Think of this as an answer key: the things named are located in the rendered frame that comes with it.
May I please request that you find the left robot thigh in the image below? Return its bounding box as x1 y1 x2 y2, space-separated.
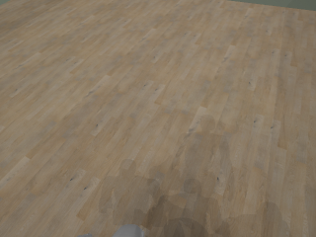
113 224 145 237

